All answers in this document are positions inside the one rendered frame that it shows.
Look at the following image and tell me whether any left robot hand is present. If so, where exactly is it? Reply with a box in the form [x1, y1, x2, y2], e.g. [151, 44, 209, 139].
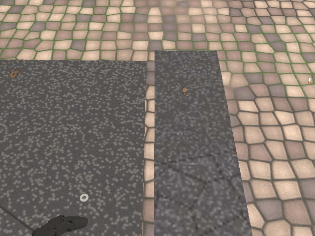
[31, 214, 89, 236]

